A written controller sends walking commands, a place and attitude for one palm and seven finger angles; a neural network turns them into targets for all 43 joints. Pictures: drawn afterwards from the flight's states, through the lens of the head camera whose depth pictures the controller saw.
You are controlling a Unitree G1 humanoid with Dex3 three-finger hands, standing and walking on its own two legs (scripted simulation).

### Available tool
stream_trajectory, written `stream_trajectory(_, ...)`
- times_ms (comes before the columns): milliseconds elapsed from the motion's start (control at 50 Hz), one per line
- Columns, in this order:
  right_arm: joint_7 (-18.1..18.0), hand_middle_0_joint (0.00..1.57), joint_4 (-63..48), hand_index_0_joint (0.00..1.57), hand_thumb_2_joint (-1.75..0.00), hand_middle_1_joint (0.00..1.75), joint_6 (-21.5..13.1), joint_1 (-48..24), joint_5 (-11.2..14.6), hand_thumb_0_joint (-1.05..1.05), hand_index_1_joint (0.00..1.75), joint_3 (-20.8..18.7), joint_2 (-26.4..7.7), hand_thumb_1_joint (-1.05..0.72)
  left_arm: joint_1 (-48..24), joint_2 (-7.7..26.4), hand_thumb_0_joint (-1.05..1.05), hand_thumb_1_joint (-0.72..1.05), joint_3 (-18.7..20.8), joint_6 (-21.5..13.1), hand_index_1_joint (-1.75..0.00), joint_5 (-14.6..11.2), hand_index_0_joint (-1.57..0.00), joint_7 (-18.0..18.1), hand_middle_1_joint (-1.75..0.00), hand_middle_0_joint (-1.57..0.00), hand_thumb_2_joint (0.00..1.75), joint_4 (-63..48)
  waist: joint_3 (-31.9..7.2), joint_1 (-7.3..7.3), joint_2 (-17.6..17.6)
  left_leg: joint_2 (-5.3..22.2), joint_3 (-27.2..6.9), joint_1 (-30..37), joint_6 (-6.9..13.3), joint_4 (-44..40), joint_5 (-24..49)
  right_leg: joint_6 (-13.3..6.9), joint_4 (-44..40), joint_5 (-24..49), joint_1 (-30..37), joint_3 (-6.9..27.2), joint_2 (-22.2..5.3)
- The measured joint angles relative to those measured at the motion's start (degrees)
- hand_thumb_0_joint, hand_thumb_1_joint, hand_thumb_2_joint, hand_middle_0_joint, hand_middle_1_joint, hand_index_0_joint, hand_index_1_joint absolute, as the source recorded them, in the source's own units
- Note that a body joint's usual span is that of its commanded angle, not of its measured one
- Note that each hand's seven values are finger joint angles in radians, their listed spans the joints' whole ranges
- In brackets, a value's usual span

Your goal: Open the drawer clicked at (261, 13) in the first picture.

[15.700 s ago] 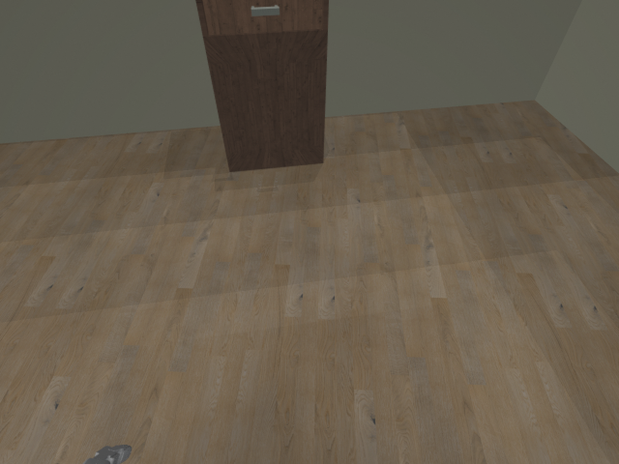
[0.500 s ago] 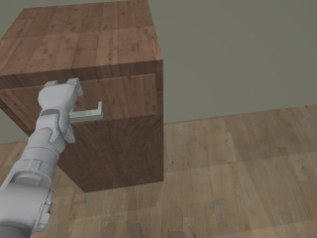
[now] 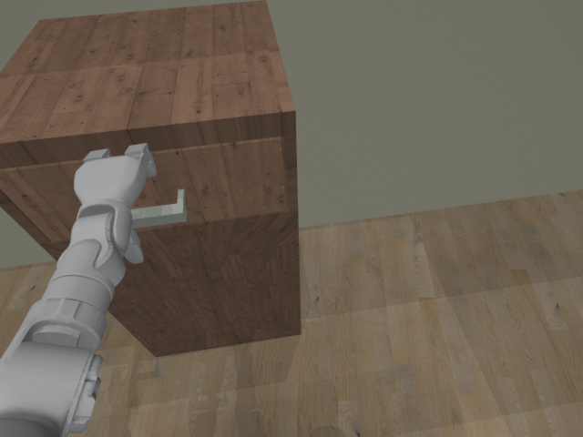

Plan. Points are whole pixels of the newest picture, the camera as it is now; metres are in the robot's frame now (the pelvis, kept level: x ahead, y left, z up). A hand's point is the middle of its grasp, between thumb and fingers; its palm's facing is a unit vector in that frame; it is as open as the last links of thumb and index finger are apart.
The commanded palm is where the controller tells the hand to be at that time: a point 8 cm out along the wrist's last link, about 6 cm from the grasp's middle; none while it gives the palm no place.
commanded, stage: move the hooked fingers above the handle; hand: left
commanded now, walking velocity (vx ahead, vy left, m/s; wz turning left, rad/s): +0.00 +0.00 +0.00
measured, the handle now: (154, 207) +0.48 +0.24 +0.02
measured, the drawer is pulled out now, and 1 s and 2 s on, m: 0.00 0.00 0.00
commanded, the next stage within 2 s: lower the fingers behind the handle in 1.06 s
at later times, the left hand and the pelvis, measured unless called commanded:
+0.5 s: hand (112, 207) +0.43 +0.27 +0.08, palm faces +0.00 +0.01 -1.00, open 13.8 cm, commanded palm +0.42 +0.26 +0.14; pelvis -0.01 +0.00 +0.00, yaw +1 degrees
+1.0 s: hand (136, 209) +0.44 +0.24 +0.07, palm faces +0.07 -0.02 -1.00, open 13.7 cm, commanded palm +0.41 +0.26 +0.14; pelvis -0.01 +0.01 -0.01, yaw -1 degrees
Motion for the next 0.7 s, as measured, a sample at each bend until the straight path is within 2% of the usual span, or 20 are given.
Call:
stream_trajectory(100, -0.6, 0.2, -0.9, 0.2, -0.9, 0.3, 0.3, -0.2, 0.4, 0.01, 0.3, 0.5, 0.0, -0.91, 0.5, 1.1, 0.0, -0.49, -0.5, 0.4, -1.21, -0.1, -0.33, -2.7, -1.21, -0.32, 0.3, 0.1, 0.2, -0.05, -0.4, 0.1, 0.1, 1.7, -0.2, -1.1, 0.4, -0.2, -0.8, 0.4, 1.5, 0.1, 0.1)
stream_trajectory(180, -0.9, 0.2, -1.6, 0.2, -0.9, 0.3, 0.1, -0.5, 0.4, 0.01, 0.3, 0.3, -0.3, -0.91, 1.8, 1.1, 0.0, -0.49, -1.2, -1.5, -1.2, -0.6, -0.33, -4.3, -1.2, -0.32, 0.3, -1.4, 0.7, 0.45, -0.5, 0.1, -0.2, 2.2, -0.2, -1.4, 0.7, -0.3, -1.1, 0.5, 2.1, -0.1, 0.0)
stream_trajectory(260, -1.3, 0.2, -1.7, 0.2, -0.9, 0.3, -0.3, -1.3, 0.4, 0.01, 0.3, 0.3, -0.5, -0.91, 2.4, 1.3, 0.0, -0.49, -0.7, -4.4, -1.2, -0.3, -0.32, -4.2, -1.2, -0.32, 0.3, -1.6, 1.3, 0.63, -1.0, 0.0, -0.5, 1.7, -0.3, -1.0, 0.7, -0.3, -0.6, 0.4, 1.7, -0.5, 0.0)
stream_trajectory(340, -1.6, 0.2, -1.6, 0.2, -0.9, 0.3, -1.0, -2.0, 0.2, 0.01, 0.3, 0.2, -0.4, -0.91, 1.7, 2.3, 0.0, -0.49, 0.6, -6.2, -1.2, 0.7, -0.33, -2.2, -1.2, -0.32, 0.3, -1.3, 1.7, 0.59, -1.4, 0.0, -0.8, 0.1, -0.4, 0.0, 0.6, -0.4, 0.2, 0.2, 0.3, -0.9, 0.1)
stream_trajectory(460, -1.1, 0.2, -0.6, 0.2, -0.9, 0.3, -1.6, -1.8, 0.1, 0.01, 0.3, -0.2, -0.4, -0.91, -1.9, 3.5, 0.0, -0.49, -0.2, -3.9, -1.2, 0.6, -0.32, 0.0, -1.2, -0.32, 0.3, 0.8, 1.4, 0.52, -1.1, -0.1, -1.4, -1.9, -0.4, 1.2, 0.3, -0.3, 0.9, 0.0, -1.3, -1.5, 0.1)
stream_trajectory(560, -0.8, 0.2, 0.1, 0.2, -0.9, 0.3, -1.1, -0.6, 0.2, 0.01, 0.3, 0.1, -0.4, -0.91, -4.1, 2.6, 0.0, -0.49, -2.0, -0.9, -1.24, -0.6, -0.35, -1.6, -1.2, -0.31, 0.3, 2.8, 0.9, 0.73, -0.7, -0.4, -1.3, -1.7, -0.1, 0.9, 0.3, -0.1, 0.4, 0.0, -1.1, -1.5, -0.2)
stream_trajectory(700, -0.8, 0.2, 0.2, 0.2, -0.9, 0.3, -0.3, 0.6, 0.1, 0.01, 0.3, 0.5, 0.2, -0.91, -4.7, 2.1, 0.0, -0.49, -3.9, -1.3, -1.23, -0.9, -0.32, -4.6, -1.2, -0.31, 0.3, 3.7, 0.4, 0.59, -1.0, -0.6, -1.2, -1.3, 0.1, 0.9, 0.2, 0.2, 0.3, -0.1, -0.6, -1.4, -0.4)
